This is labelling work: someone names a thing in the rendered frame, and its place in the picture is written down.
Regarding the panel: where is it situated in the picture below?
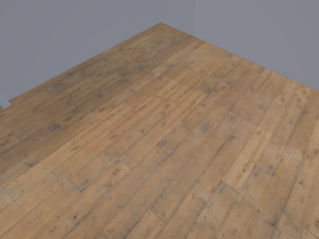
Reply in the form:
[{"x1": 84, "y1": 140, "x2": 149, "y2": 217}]
[{"x1": 0, "y1": 92, "x2": 11, "y2": 109}]

